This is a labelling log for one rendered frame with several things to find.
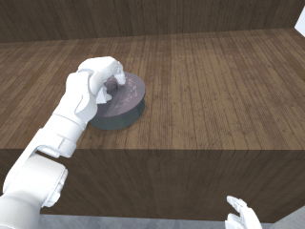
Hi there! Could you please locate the knob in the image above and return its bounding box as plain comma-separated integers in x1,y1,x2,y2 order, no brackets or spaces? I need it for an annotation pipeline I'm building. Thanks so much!
104,80,118,94

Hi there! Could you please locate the lid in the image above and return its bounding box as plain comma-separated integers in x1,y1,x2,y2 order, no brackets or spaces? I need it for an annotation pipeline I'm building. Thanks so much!
93,72,146,119

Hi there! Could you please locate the right robot hand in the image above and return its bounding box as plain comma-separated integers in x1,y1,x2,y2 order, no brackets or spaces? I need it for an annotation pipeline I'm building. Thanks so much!
225,196,262,229

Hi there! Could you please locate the robot left forearm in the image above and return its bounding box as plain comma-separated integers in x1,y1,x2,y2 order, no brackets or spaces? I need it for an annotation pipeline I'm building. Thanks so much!
3,66,104,194

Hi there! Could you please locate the pot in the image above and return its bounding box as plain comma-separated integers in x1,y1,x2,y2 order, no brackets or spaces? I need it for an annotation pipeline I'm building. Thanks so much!
89,99,146,131

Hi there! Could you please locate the table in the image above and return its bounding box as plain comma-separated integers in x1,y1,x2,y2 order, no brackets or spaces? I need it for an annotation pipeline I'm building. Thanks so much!
0,0,305,223

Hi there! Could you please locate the robot left upper arm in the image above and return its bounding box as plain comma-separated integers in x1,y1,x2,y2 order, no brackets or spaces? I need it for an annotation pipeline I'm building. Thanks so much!
0,153,68,229

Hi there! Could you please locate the left robot hand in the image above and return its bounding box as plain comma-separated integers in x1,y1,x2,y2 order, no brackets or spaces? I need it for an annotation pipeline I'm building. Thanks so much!
78,56,126,104

